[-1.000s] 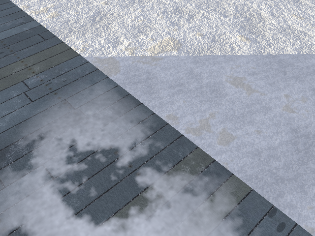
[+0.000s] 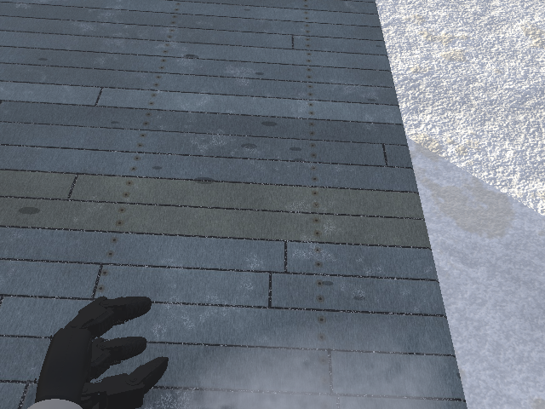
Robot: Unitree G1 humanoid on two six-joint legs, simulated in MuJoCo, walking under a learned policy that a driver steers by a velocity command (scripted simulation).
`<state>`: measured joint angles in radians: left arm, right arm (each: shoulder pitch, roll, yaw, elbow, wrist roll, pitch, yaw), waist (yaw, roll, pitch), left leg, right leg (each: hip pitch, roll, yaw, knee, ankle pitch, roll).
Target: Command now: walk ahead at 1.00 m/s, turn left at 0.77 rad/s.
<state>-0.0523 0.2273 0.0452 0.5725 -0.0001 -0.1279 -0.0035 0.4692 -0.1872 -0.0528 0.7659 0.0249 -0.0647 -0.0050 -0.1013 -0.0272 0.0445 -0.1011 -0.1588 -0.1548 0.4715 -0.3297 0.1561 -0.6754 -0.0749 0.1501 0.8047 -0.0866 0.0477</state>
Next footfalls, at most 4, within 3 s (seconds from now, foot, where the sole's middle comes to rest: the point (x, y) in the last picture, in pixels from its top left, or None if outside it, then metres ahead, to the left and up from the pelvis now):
0.16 right None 0.40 -0.16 -0.77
0.66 left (168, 301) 0.80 0.19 -0.77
1.14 right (247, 186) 1.21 -0.06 -0.77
1.60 left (237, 98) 1.67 -0.05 -0.77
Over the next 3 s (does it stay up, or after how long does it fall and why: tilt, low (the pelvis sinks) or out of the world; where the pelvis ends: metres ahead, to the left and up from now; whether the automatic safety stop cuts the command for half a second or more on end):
stays up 2.61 -0.30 -0.04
